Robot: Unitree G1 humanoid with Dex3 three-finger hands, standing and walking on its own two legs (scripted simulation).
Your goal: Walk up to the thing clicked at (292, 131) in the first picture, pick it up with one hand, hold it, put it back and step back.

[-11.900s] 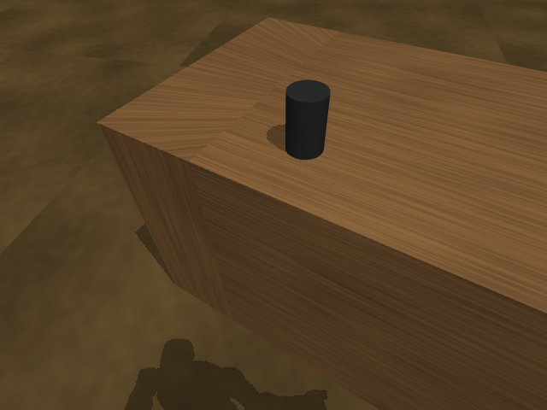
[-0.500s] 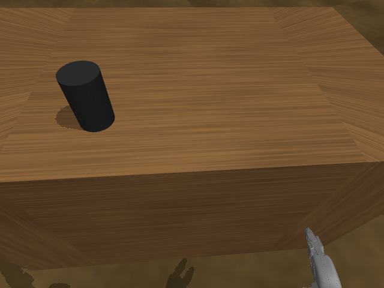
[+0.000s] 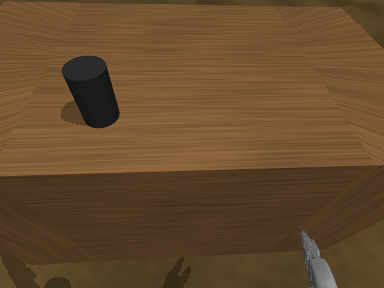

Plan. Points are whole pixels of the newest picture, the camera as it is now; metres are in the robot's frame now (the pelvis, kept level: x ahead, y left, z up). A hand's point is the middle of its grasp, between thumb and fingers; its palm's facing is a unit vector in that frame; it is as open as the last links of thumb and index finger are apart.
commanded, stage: approach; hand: left
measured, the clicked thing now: (94, 93) +0.52 +0.21 +0.12
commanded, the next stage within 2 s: close in in 0.14 s
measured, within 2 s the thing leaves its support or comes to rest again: neither
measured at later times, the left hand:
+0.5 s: hand (77, 99) +0.51 +0.24 +0.11, palm faces +0.19 -0.98 +0.03, open 17.7 cm
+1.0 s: hand (93, 101) +0.49 +0.20 +0.12, palm faces +0.16 -0.99 +0.02, open 17.7 cm
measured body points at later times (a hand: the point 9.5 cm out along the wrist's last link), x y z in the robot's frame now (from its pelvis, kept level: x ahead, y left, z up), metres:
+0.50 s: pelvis -0.01 +0.00 -0.02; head +0.10 +0.02 +0.41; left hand +0.49 +0.30 +0.11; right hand +0.11 -0.28 -0.08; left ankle -0.01 +0.13 -0.72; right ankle -0.03 -0.16 -0.72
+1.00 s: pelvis -0.02 -0.01 -0.03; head +0.07 +0.00 +0.42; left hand +0.48 +0.26 +0.12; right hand +0.13 -0.28 -0.08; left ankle -0.01 +0.13 -0.72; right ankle -0.03 -0.16 -0.72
